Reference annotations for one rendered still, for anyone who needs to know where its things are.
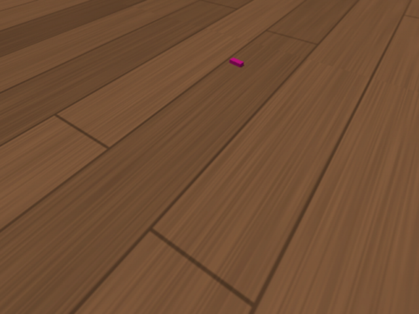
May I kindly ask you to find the small box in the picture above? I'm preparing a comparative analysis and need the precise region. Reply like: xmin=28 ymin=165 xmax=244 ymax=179
xmin=229 ymin=58 xmax=244 ymax=67

